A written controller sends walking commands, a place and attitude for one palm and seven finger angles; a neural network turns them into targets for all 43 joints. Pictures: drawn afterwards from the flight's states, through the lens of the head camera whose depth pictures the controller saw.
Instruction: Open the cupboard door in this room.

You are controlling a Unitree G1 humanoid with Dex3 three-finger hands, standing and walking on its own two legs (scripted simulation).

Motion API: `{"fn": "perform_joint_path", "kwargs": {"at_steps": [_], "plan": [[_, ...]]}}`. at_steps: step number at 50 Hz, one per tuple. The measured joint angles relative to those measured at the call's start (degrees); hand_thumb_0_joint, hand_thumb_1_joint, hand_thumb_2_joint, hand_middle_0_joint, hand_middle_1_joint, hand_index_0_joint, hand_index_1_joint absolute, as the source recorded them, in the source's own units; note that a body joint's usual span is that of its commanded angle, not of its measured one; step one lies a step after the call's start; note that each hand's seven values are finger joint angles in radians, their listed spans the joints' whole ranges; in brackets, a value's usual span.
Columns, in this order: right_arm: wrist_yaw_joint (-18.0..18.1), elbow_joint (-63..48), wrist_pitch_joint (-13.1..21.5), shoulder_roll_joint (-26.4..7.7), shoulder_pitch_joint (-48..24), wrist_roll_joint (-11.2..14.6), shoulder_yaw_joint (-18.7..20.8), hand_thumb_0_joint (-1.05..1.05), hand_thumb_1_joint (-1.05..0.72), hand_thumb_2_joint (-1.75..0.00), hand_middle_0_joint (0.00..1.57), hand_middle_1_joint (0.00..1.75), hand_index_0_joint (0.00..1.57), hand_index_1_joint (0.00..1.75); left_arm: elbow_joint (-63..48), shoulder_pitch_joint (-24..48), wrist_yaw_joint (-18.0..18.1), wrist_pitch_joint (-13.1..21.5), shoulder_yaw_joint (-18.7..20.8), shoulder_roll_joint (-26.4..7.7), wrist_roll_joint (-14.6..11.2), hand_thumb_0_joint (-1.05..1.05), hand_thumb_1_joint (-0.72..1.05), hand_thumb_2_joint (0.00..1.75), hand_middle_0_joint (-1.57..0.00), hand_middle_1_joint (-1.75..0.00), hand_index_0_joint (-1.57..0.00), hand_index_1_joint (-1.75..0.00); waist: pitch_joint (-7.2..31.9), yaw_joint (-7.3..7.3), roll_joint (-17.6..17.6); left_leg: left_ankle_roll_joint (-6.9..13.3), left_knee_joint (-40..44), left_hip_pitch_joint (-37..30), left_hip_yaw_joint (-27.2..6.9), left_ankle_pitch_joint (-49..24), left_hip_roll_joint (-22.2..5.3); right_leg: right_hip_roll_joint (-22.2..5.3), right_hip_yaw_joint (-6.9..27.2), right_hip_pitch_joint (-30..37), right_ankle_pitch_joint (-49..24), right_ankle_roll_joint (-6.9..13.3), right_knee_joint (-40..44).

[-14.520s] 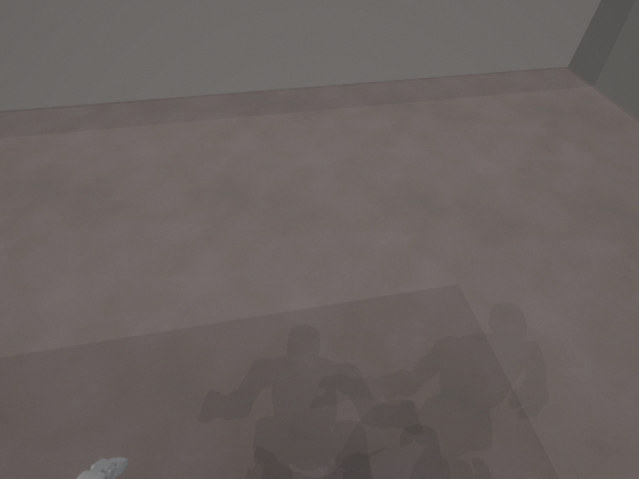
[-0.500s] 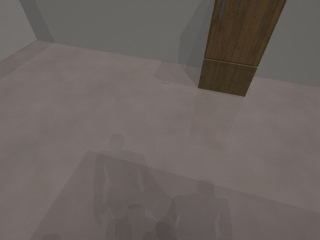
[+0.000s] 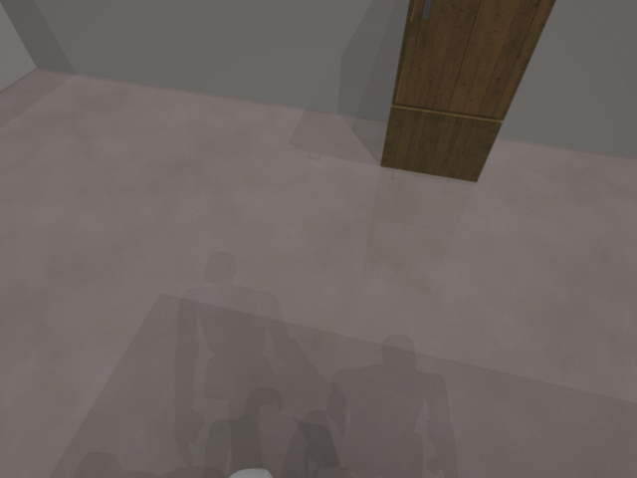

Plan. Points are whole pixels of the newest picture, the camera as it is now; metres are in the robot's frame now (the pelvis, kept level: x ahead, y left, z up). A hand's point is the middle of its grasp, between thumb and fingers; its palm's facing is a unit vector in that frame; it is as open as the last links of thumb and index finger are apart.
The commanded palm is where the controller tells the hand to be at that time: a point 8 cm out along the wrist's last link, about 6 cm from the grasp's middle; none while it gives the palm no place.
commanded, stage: turn or walk to find it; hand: left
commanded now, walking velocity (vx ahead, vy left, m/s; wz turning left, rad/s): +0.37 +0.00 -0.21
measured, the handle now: out of the picture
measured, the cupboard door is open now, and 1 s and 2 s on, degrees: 0 0 0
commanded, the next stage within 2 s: stand and wait in 0.80 s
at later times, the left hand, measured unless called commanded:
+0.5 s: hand (202, 364) +0.30 +0.23 -0.15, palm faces -0.04 -0.98 -0.21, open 7.4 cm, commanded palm none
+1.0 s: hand (204, 383) +0.28 +0.23 -0.19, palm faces +0.05 -0.99 -0.16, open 7.4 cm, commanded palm none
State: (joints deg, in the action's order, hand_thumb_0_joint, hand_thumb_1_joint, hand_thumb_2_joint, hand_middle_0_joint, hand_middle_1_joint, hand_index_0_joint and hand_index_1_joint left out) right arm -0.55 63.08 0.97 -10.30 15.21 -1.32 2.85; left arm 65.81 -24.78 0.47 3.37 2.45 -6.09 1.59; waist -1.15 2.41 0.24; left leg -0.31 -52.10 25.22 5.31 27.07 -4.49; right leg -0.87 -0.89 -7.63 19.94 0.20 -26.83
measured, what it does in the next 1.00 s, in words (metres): walks ahead: left foot, then right foot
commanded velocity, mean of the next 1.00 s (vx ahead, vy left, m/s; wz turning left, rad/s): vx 0.18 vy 0.00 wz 0.02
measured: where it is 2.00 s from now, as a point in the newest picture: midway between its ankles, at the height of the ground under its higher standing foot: (313, 420)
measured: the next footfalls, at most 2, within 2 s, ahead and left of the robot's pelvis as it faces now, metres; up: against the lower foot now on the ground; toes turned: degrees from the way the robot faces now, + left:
left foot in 0.12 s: +0.16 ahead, +0.15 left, +0.00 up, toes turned +7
right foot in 0.56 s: +0.29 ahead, -0.09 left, +0.00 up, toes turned -11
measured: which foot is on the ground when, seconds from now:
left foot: up 0.00-0.10, down 0.12-0.58, up 0.60-0.94, down 0.96-1.00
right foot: down 0.00-0.14, up 0.16-0.54, down 0.56-0.96, up 0.98-1.00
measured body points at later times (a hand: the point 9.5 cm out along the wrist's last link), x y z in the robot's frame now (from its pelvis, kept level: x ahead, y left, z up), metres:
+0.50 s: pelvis +0.17 +0.05 +0.00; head +0.19 +0.04 +0.45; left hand +0.30 +0.28 -0.13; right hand +0.13 -0.19 -0.15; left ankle +0.12 +0.14 -0.74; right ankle +0.22 -0.08 -0.71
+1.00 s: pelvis +0.35 +0.06 -0.01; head +0.37 +0.08 +0.44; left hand +0.28 +0.28 -0.18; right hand +0.42 -0.18 -0.15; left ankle +0.42 +0.16 -0.74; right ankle +0.25 -0.08 -0.73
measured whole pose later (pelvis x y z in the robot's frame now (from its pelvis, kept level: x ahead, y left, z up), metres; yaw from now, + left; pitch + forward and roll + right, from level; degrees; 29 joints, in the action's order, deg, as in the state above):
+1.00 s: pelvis +0.35 +0.06 -0.01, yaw -3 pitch -1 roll -1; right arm -0.2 61.2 2.8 -10.5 8.2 -1.4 1.9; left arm 67.5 -21.0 1.3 1.3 1.4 -9.3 0.5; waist -4.1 2.6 -1.4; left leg 1.3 -34.8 21.4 7.6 11.1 -4.5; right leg -4.7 -6.5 -6.6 27.6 -2.3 -36.1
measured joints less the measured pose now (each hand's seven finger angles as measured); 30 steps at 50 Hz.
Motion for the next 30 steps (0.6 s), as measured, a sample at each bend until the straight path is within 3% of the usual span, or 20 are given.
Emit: {"fn": "perform_joint_path", "kwargs": {"at_steps": [3,6,7,9,11,13,18,24,28,30], "plan": [[-0.46,-3.35,1.02,-0.27,-5.02,0.27,0.19,0.01,-0.91,-0.90,0.20,0.30,0.20,0.30,1.49,-1.11,-0.40,-0.64,-0.16,0.23,-0.04,0.00,0.91,0.90,-0.20,-0.30,-0.20,-0.30,-0.64,0.04,-0.94,-0.54,7.70,1.24,0.24,-6.22,-0.58,-0.78,0.96,2.54,0.68,-1.41,1.86],[-0.60,-6.06,2.72,-0.64,-8.43,0.28,0.12,0.01,-0.91,-0.90,0.20,0.30,0.20,0.30,2.24,-1.71,-0.72,-1.25,-0.02,0.04,-0.31,0.00,0.90,0.90,-0.20,-0.30,-0.20,-0.30,-1.10,-0.01,-1.13,-1.01,16.81,-1.66,1.00,-12.28,-0.70,-1.33,1.66,3.92,4.17,-2.83,-0.70],[-0.36,-6.53,3.51,-0.53,-9.43,0.06,0.16,0.01,-0.91,-0.90,0.20,0.30,0.20,0.30,2.30,-1.53,-0.80,-1.54,0.08,-0.19,-0.45,0.01,0.90,0.90,-0.20,-0.30,-0.20,-0.30,-1.44,-0.02,-1.55,-0.30,16.24,-1.99,1.72,-14.73,-0.52,-1.82,2.14,2.79,6.09,-2.31,-4.78],[0.00,-7.08,4.43,0.05,-10.41,-0.36,-0.06,0.00,-0.91,-0.90,0.20,0.30,0.20,0.30,2.22,0.06,-0.69,-2.30,0.11,-0.95,-0.61,0.01,0.90,0.90,-0.20,-0.30,-0.20,-0.30,-1.90,0.00,-2.00,1.47,13.00,-2.61,3.29,-11.91,-0.56,-1.87,2.15,-2.64,9.72,-0.85,-19.56],[0.30,-7.07,4.30,0.76,-9.60,-0.44,-0.50,0.00,-0.91,-0.90,0.20,0.30,0.20,0.30,1.39,2.46,-0.48,-2.54,0.15,-2.06,-0.51,0.01,0.91,0.90,-0.20,-0.30,-0.20,-0.30,-1.62,-0.58,-1.67,2.46,14.00,-4.67,3.91,-9.78,-0.52,-1.84,-0.10,-8.79,9.17,-0.32,-32.20],[0.70,-6.14,4.21,1.68,-7.72,-0.44,-0.98,0.00,-0.91,-0.90,0.20,0.30,0.20,0.30,-0.24,5.84,-0.44,-2.22,0.38,-3.49,-0.37,0.01,0.91,0.90,-0.20,-0.30,-0.20,-0.30,-1.61,-1.28,-1.62,2.03,17.63,-7.24,3.77,-10.90,0.21,-2.66,-2.52,-13.53,6.67,-0.85,-36.96],[1.84,-3.24,3.73,0.82,-2.66,0.12,0.03,-0.03,-0.96,-0.90,0.20,0.30,0.20,0.30,-5.64,13.94,-0.05,-1.64,0.61,-5.33,-0.55,0.01,0.91,0.90,-0.19,-0.30,-0.19,-0.29,-1.28,-2.68,-1.48,2.96,25.78,-12.61,2.90,-12.84,2.73,-4.10,-3.97,-19.59,0.95,-2.62,-30.11],[1.15,0.51,1.77,-0.19,2.91,-0.64,0.27,-0.01,-0.94,-0.90,0.20,0.30,0.20,0.30,-8.77,19.09,-0.96,-2.40,0.55,-5.10,-0.29,0.00,0.91,0.90,-0.19,-0.30,-0.19,-0.29,-0.82,-4.10,-0.45,1.99,27.33,-17.58,3.18,-9.97,3.41,-4.45,-4.78,-17.99,-2.16,-2.23,-16.44],[0.92,2.13,1.16,-0.12,6.19,-0.71,0.22,0.00,-0.92,-0.90,0.20,0.30,0.20,0.30,-9.00,19.17,-1.74,-1.88,0.23,-4.51,-0.11,0.00,0.91,0.90,-0.19,-0.30,-0.19,-0.29,-0.75,-4.86,0.79,0.24,22.95,-19.40,3.87,-4.74,2.19,-3.37,-6.29,-11.85,-6.11,-0.86,-5.57],[0.68,2.96,0.54,-0.09,6.65,-0.34,-0.05,0.00,-0.92,-0.90,0.20,0.30,0.20,0.30,-8.48,18.77,-1.59,-0.70,0.04,-3.74,-0.20,0.00,0.91,0.90,-0.19,-0.30,-0.19,-0.29,-1.45,-4.88,2.28,0.03,12.70,-16.37,2.72,-0.48,0.28,-2.04,-7.17,-10.99,-6.43,1.15,-7.10]]}}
